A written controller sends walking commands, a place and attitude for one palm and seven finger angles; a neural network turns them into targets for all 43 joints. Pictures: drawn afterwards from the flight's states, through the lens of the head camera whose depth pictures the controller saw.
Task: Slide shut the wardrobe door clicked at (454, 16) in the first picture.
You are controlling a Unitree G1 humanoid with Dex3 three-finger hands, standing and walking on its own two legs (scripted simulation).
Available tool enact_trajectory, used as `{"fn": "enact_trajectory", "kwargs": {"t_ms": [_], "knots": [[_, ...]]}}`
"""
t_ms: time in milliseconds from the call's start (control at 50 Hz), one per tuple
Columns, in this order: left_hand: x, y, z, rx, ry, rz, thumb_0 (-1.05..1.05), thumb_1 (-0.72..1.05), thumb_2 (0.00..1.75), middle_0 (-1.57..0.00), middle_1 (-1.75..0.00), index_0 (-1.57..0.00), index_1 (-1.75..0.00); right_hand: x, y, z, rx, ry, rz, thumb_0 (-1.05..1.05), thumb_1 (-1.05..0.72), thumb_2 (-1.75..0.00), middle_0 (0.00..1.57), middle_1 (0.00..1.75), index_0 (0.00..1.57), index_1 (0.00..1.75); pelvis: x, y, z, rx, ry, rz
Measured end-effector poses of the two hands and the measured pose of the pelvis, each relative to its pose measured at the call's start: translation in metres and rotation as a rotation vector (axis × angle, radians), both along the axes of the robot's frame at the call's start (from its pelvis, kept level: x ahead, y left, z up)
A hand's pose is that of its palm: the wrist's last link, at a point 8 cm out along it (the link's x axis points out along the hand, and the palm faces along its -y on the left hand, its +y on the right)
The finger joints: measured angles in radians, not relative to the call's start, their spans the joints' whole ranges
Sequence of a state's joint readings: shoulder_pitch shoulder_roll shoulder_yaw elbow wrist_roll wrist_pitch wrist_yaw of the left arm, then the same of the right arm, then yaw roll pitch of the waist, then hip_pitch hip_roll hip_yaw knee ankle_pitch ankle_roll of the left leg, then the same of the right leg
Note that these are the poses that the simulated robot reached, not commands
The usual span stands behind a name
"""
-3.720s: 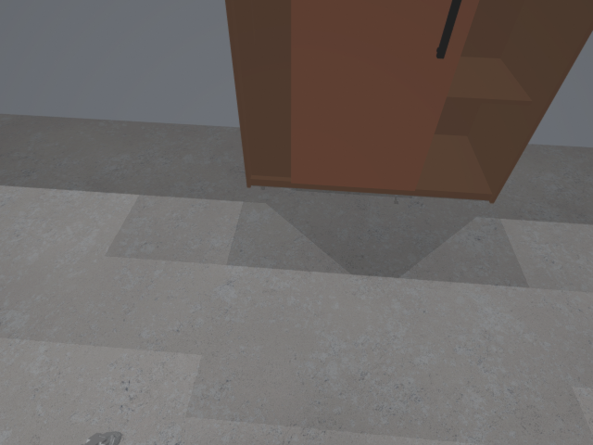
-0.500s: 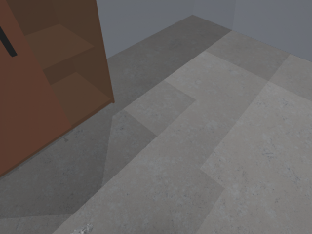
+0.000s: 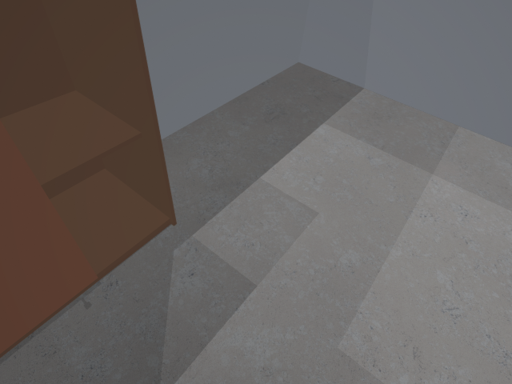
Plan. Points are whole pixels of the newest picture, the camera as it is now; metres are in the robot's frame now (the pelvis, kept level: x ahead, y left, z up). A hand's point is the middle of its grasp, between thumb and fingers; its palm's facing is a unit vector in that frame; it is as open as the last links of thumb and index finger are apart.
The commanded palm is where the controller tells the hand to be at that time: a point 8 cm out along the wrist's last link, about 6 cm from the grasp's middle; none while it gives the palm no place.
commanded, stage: walk to a spot facing it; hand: left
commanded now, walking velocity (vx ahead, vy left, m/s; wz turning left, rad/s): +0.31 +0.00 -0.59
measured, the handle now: out of the picture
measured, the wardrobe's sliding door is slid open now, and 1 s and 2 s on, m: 0.39 0.39 0.39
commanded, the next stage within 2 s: turn to face it in 0.26 s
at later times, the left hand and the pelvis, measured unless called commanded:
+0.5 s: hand (232, 288) +0.35 +0.07 -0.17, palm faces -0.21 -0.94 -0.25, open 7.4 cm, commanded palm none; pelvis +0.19 -0.09 -0.02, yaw -13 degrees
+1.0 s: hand (202, 321) +0.28 +0.12 -0.19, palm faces +0.15 -0.97 -0.21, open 7.3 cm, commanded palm none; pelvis +0.23 -0.08 -0.02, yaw +5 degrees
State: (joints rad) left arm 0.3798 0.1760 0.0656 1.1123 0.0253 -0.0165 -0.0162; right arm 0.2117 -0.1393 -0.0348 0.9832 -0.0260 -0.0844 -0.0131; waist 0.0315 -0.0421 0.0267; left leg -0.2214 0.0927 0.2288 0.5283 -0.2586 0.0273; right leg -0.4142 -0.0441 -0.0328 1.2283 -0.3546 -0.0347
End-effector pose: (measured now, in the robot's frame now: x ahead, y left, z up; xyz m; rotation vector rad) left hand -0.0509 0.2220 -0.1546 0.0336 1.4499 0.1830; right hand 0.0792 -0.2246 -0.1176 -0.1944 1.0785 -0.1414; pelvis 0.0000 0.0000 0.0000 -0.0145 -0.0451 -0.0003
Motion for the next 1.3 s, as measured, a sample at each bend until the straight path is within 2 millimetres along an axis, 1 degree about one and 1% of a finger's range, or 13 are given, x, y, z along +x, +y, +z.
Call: {"fn": "enact_trajectory", "kwargs": {"t_ms": [100,180,300,400,480,600,720,840,960,1020,1100,1200,1300], "knots": [[0.089,0.009,0.01,0.012,-0.107,-0.054,0.01,0.91,0.9,-0.2,-0.29,-0.2,-0.3,-0.03,-0.011,-0.001,-0.021,0.143,-0.109,-0.02,-0.96,-0.9,0.2,0.3,0.21,0.3,0.035,0.003,0.007,0.01,0.01,-0.048],[0.157,0.006,0.016,0.027,-0.16,-0.115,0.01,0.91,0.9,-0.2,-0.29,-0.19,-0.3,-0.052,-0.011,-0.008,0.009,0.257,-0.187,-0.01,-0.94,-0.9,0.2,0.3,0.2,0.3,0.066,-0.004,0.007,0.022,0.02,-0.09],[0.268,-0.022,0.021,0.058,-0.208,-0.267,0.01,0.91,0.9,-0.2,-0.29,-0.19,-0.3,-0.068,-0.009,-0.024,0.092,0.392,-0.316,0.0,-0.92,-0.9,0.2,0.3,0.2,0.3,0.115,-0.028,-0.002,0.037,0.029,-0.164],[0.359,-0.065,0.012,0.096,-0.3,-0.382,0.01,0.91,0.9,-0.2,-0.29,-0.19,-0.3,-0.058,-0.024,-0.05,0.165,0.483,-0.393,0.0,-0.91,-0.9,0.2,0.3,0.2,0.3,0.161,-0.065,-0.025,0.044,0.033,-0.22],[0.394,-0.094,0.018,0.105,-0.349,-0.396,0.0,0.91,0.9,-0.2,-0.29,-0.2,-0.3,-0.013,-0.053,-0.056,0.164,0.447,-0.393,0.01,-0.91,-0.9,0.2,0.3,0.2,0.3,0.181,-0.084,-0.023,0.04,0.019,-0.222],[0.408,-0.129,0.035,0.071,-0.363,-0.359,0.0,0.91,0.9,-0.2,-0.29,-0.2,-0.3,0.078,-0.09,-0.042,0.123,0.276,-0.32,0.0,-0.91,-0.9,0.2,0.3,0.2,0.3,0.207,-0.1,-0.004,0.038,0.023,-0.174],[0.416,-0.134,0.041,0.057,-0.416,-0.25,-0.02,0.93,0.9,-0.2,-0.3,-0.2,-0.3,0.14,-0.106,-0.032,0.095,0.214,-0.217,0.0,-0.92,-0.9,0.2,0.3,0.2,0.3,0.223,-0.106,0.001,0.028,0.022,-0.093],[0.391,-0.108,0.028,0.075,-0.372,-0.134,-0.02,0.92,0.9,-0.21,-0.3,-0.2,-0.3,0.185,-0.111,-0.023,0.051,0.194,-0.111,0.0,-0.92,-0.9,0.2,0.3,0.2,0.3,0.231,-0.102,-0.002,0.016,0.026,-0.013],[0.336,-0.064,0.0,0.094,-0.233,-0.019,-0.01,0.91,0.9,-0.2,-0.3,-0.2,-0.3,0.23,-0.1,-0.021,-0.009,0.157,0.006,0.0,-0.92,-0.9,0.2,0.3,0.2,0.3,0.235,-0.085,-0.014,-0.006,0.041,0.065],[0.306,-0.045,-0.006,0.108,-0.146,0.027,0.0,0.91,0.9,-0.2,-0.29,-0.2,-0.3,0.244,-0.091,-0.02,-0.027,0.135,0.05,0.0,-0.91,-0.9,0.2,0.3,0.2,0.3,0.234,-0.077,-0.017,0.004,0.047,0.09],[0.288,-0.03,0.008,0.136,-0.103,0.072,0.01,0.91,0.9,-0.2,-0.29,-0.2,-0.3,0.248,-0.085,-0.013,-0.035,0.152,0.095,0.0,-0.91,-0.9,0.2,0.3,0.2,0.3,0.234,-0.075,-0.007,-0.005,0.059,0.134],[0.287,-0.028,0.026,0.177,-0.148,0.118,0.01,0.91,0.9,-0.2,-0.29,-0.2,-0.3,0.256,-0.087,-0.012,-0.023,0.17,0.145,0.0,-0.91,-0.9,0.2,0.3,0.21,0.3,0.236,-0.082,0.001,-0.001,0.065,0.189],[0.301,-0.044,0.036,0.215,-0.22,0.148,0.01,0.91,0.9,-0.2,-0.29,-0.2,-0.3,0.27,-0.103,-0.02,-0.002,0.166,0.191,0.0,-0.91,-0.9,0.2,0.3,0.21,0.3,0.235,-0.102,-0.001,0.008,0.062,0.254]]}}
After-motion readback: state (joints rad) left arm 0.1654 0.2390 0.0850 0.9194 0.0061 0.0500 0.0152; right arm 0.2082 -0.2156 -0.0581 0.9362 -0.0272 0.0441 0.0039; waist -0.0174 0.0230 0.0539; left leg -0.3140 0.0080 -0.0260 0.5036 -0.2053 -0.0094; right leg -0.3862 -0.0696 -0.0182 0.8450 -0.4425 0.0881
